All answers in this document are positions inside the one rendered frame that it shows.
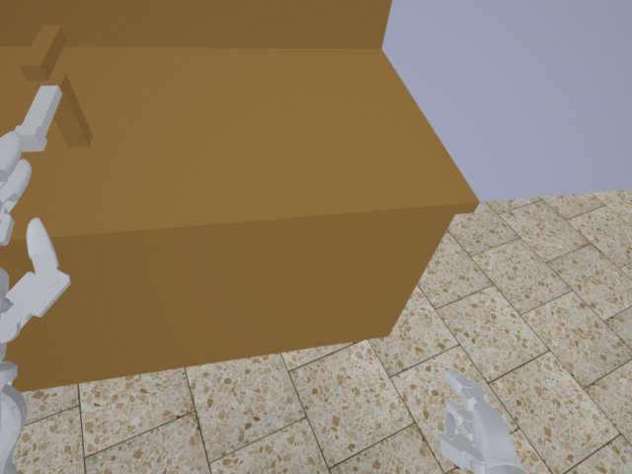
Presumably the left robot forearm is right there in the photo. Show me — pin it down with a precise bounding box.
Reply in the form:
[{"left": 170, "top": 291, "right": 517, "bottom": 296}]
[{"left": 0, "top": 361, "right": 28, "bottom": 474}]

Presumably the tap lever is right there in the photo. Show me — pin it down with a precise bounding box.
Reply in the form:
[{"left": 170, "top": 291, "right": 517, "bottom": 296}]
[{"left": 14, "top": 86, "right": 62, "bottom": 152}]

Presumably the left robot hand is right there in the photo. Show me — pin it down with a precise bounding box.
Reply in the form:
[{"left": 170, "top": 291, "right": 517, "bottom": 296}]
[{"left": 0, "top": 131, "right": 71, "bottom": 362}]

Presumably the right robot hand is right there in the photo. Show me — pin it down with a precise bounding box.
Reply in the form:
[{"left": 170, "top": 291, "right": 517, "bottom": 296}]
[{"left": 440, "top": 369, "right": 520, "bottom": 474}]

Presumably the counter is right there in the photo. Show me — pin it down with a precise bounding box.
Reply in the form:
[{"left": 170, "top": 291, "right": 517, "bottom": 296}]
[{"left": 0, "top": 0, "right": 480, "bottom": 392}]

